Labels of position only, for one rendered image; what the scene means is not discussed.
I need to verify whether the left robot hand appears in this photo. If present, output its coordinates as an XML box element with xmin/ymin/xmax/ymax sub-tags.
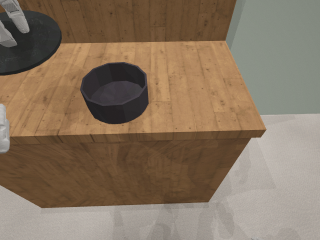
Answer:
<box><xmin>0</xmin><ymin>0</ymin><xmax>30</xmax><ymax>48</ymax></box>

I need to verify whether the lid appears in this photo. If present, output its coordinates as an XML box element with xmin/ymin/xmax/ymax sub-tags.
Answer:
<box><xmin>0</xmin><ymin>10</ymin><xmax>62</xmax><ymax>76</ymax></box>

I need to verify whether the robot left upper arm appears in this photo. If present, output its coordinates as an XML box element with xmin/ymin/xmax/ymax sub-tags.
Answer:
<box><xmin>0</xmin><ymin>103</ymin><xmax>10</xmax><ymax>154</ymax></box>

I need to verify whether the knob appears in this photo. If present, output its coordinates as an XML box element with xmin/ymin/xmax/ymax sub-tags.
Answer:
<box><xmin>2</xmin><ymin>20</ymin><xmax>20</xmax><ymax>38</ymax></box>

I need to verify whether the table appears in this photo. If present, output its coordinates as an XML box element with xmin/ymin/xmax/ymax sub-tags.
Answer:
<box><xmin>0</xmin><ymin>0</ymin><xmax>267</xmax><ymax>208</ymax></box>

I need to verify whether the pot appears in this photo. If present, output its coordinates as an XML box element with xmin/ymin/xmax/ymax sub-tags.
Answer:
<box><xmin>80</xmin><ymin>62</ymin><xmax>149</xmax><ymax>124</ymax></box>

